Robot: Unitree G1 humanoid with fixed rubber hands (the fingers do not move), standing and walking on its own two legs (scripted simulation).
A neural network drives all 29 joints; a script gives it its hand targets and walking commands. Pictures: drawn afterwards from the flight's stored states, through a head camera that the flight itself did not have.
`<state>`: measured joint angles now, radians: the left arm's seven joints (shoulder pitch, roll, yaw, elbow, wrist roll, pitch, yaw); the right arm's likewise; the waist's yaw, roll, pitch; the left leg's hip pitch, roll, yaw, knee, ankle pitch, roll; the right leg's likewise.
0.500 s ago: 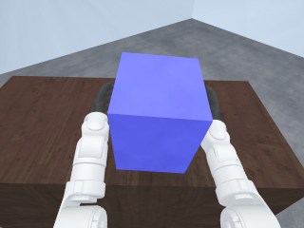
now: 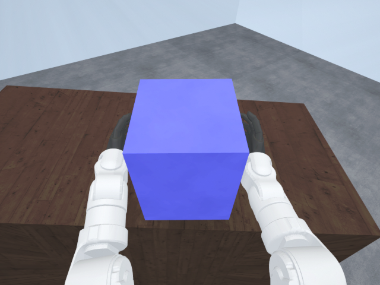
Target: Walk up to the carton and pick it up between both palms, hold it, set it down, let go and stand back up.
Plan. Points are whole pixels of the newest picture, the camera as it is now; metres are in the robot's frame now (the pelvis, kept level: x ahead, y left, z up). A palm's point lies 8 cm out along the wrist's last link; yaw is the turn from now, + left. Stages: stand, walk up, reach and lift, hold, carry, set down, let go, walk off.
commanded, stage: set down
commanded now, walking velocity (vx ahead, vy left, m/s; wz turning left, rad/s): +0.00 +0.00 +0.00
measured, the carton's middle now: (186, 152) +0.40 +0.03 +0.09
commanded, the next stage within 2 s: none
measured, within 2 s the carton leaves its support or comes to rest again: rests again in 1.38 s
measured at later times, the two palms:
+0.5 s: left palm (126, 148) +0.42 +0.18 +0.07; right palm (249, 147) +0.42 -0.12 +0.09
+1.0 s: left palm (127, 154) +0.42 +0.18 +0.05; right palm (245, 154) +0.42 -0.11 +0.06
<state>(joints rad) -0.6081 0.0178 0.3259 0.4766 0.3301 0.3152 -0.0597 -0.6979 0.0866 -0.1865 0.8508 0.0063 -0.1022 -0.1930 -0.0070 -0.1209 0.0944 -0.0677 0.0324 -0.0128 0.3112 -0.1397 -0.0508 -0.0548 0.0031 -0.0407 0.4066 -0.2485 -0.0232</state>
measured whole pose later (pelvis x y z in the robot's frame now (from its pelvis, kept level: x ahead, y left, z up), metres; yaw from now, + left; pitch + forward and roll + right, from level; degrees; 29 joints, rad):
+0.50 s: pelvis +0.03 +0.00 +0.00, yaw +0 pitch -2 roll +1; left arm -0.65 0.02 0.39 0.65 0.33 0.16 -0.08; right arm -0.69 0.09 -0.20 0.85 -0.05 -0.12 -0.19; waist -0.01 -0.12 0.10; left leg -0.09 0.03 -0.01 0.27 -0.15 -0.05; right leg -0.10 0.00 -0.04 0.41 -0.27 -0.02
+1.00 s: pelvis +0.03 +0.00 +0.00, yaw +0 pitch +3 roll +1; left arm -0.65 0.02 0.41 0.78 0.33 0.04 -0.04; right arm -0.69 0.09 -0.24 0.95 -0.10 -0.18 -0.19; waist -0.01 -0.08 0.04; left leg -0.19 0.03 -0.01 0.31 -0.17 -0.05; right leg -0.17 0.00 -0.04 0.40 -0.27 -0.02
